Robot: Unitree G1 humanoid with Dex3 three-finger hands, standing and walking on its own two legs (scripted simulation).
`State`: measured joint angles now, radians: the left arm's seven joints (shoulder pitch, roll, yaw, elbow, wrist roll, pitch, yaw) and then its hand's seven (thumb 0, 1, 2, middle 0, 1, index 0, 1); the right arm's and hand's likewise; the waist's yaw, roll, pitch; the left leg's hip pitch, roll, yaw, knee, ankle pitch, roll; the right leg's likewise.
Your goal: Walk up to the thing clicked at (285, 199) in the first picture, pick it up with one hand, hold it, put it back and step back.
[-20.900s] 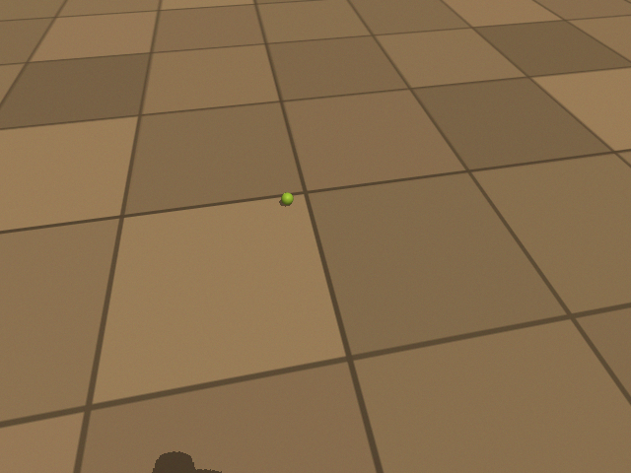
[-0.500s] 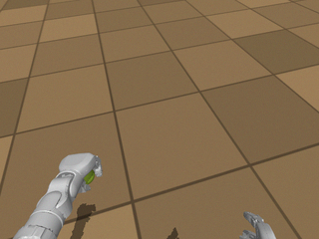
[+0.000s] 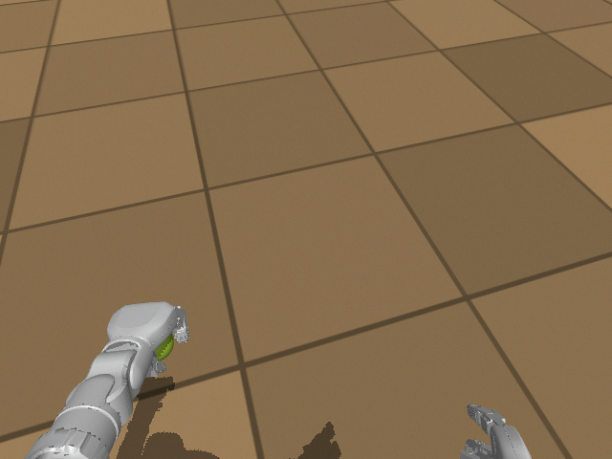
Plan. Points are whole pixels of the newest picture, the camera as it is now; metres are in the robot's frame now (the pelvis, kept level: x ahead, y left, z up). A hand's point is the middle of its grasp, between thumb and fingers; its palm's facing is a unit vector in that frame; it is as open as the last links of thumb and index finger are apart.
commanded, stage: crouch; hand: left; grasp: from above
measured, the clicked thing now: (155, 343) +0.31 +0.24 -0.10
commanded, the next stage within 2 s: lower in 1.62 s
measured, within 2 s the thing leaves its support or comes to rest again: neither
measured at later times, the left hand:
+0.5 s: hand (182, 365) +0.35 +0.26 -0.32, palm faces -0.43 +0.02 -0.90, open 6.9 cm
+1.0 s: hand (195, 381) +0.37 +0.28 -0.50, palm faces -0.45 -0.02 -0.89, open 6.6 cm
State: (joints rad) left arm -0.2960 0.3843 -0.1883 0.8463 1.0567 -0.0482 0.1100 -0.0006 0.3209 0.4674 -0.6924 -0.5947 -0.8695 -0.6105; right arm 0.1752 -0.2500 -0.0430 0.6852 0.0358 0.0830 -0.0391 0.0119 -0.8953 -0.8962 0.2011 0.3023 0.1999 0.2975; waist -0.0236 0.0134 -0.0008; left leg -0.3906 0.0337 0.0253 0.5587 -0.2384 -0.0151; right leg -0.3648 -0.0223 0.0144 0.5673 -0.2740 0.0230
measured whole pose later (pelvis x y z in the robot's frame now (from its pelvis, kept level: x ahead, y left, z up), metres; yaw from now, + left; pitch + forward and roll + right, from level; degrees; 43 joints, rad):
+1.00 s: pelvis -0.06 +0.01 -0.33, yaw -4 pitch +38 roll -7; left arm -0.79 0.61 0.09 1.28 1.25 -0.17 0.41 -0.03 0.33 0.39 -0.76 -0.50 -0.98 -0.50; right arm 0.13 -0.26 -0.04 0.74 -0.12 -0.07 0.08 0.01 -0.91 -0.90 0.20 0.30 0.20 0.30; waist -0.16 0.01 -0.15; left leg -2.08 0.03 -0.11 2.07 -0.66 -0.02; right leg -1.98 0.00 -0.04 2.03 -0.71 0.04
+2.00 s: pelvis -0.07 +0.01 -0.44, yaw -8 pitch +33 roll -8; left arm -0.90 0.78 0.17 1.50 1.30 -0.28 0.44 -0.04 0.34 0.36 -0.77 -0.48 -0.99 -0.49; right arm 0.09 -0.27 0.05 0.78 -0.17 -0.06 0.13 0.00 -0.92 -0.90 0.20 0.30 0.20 0.30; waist -0.20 -0.05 -0.02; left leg -2.34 0.03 -0.18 2.42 -0.67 -0.03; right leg -2.23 0.04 -0.07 2.35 -0.71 0.05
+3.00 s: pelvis -0.06 +0.01 -0.47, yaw -12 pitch +28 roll -11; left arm -0.88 0.91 0.22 1.63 1.32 -0.29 0.60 -0.04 0.34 0.34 -0.78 -0.47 -0.99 -0.48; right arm 0.02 -0.29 0.16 0.78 -0.28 -0.14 0.21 0.00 -0.90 -0.89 0.20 0.30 0.20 0.30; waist -0.26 -0.12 0.09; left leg -2.37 0.03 -0.27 2.57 -0.71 -0.04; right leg -2.25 0.08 -0.12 2.45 -0.72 0.06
